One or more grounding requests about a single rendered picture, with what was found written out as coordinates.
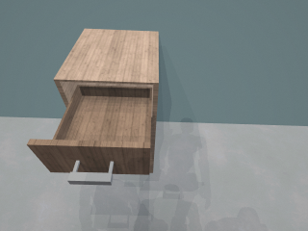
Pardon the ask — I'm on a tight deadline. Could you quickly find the drawer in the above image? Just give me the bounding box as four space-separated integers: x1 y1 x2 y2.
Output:
27 85 152 175

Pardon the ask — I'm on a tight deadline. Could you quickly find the cabinet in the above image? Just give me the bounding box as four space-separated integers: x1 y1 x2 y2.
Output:
53 28 159 173

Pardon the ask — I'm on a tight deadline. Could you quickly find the handle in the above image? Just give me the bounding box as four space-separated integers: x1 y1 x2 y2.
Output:
67 160 114 186

